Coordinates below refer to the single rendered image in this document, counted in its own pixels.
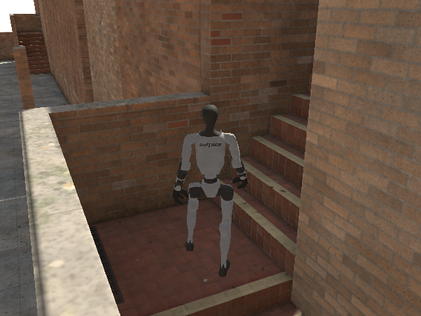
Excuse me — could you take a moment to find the robot right upper arm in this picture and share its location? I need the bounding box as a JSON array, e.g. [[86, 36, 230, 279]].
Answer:
[[224, 133, 242, 169]]

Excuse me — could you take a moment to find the right robot thigh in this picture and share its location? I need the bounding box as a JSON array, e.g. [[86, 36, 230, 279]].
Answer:
[[219, 184, 234, 235]]

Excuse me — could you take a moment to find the robot left forearm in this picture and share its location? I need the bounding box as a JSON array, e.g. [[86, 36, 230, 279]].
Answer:
[[174, 161, 187, 191]]

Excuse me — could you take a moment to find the robot right forearm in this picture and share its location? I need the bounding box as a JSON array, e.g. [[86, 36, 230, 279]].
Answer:
[[235, 158, 247, 180]]

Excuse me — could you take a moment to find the robot right hand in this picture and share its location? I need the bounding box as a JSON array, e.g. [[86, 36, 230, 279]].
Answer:
[[233, 177, 248, 189]]

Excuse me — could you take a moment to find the right robot foot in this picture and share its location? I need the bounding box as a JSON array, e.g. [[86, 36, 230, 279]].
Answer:
[[218, 259, 230, 277]]

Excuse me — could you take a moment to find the robot left hand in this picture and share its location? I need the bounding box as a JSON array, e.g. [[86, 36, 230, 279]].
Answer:
[[172, 189, 188, 205]]

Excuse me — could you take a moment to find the robot left upper arm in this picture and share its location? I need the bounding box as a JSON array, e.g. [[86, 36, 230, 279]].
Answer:
[[180, 133, 197, 171]]

